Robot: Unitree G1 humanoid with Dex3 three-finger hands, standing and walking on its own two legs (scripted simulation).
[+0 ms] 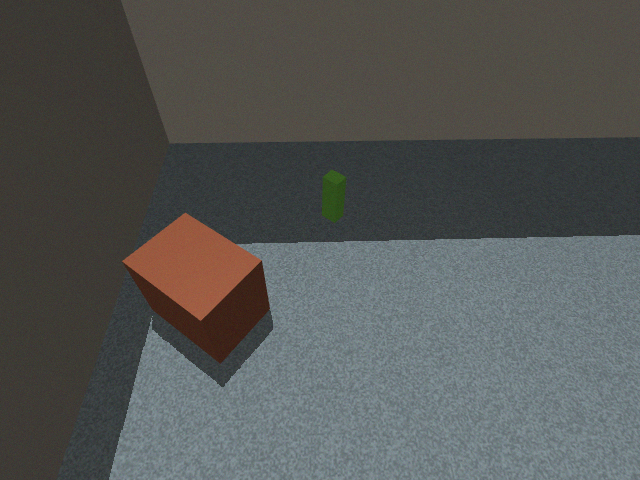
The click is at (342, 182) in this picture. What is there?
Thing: carton on end
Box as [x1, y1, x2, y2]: [322, 170, 345, 222]
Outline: 331,170 323,176 322,215 335,222 342,215 345,177
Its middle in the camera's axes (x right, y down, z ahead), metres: +0.06 -0.16 +1.63
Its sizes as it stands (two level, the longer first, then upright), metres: 0.072 0.059 0.221
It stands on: the floor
